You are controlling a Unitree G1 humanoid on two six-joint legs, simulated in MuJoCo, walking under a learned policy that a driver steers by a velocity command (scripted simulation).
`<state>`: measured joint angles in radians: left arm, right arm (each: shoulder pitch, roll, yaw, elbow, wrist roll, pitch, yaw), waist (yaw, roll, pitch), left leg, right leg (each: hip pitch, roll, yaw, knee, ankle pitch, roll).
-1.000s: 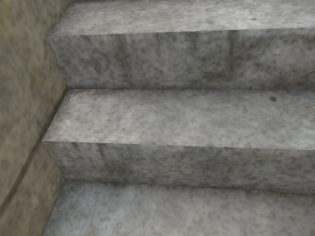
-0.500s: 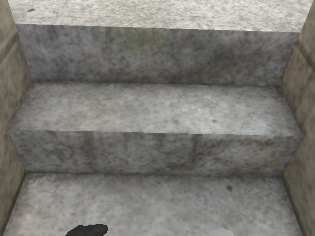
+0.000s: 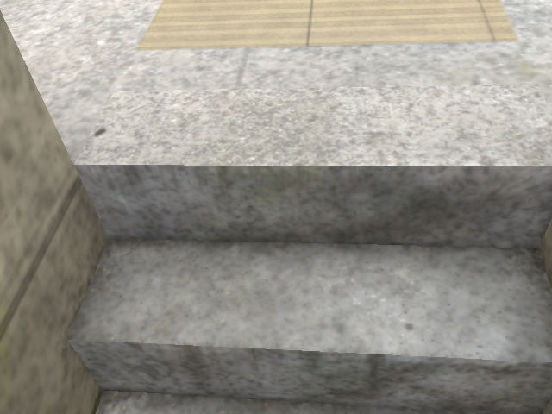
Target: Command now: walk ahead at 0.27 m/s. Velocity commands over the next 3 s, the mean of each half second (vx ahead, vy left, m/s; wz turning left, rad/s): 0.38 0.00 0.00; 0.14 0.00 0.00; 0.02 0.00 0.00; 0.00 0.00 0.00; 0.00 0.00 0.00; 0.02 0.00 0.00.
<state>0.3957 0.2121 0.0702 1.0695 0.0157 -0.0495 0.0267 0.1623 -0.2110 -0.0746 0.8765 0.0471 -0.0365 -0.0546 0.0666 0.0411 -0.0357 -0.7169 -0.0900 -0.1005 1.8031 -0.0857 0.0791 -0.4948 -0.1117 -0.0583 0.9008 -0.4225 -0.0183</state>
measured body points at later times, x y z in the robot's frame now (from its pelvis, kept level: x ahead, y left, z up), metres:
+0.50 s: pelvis +0.18 +0.07 +0.04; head +0.17 +0.09 +0.49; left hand +0.44 +0.18 -0.02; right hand -0.01 -0.11 -0.09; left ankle +0.09 +0.18 -0.70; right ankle +0.24 -0.08 -0.32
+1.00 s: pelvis +0.32 +0.08 +0.24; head +0.32 +0.06 +0.69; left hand +0.29 +0.30 +0.09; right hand +0.42 -0.12 +0.09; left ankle +0.35 +0.26 -0.22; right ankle +0.33 -0.04 -0.49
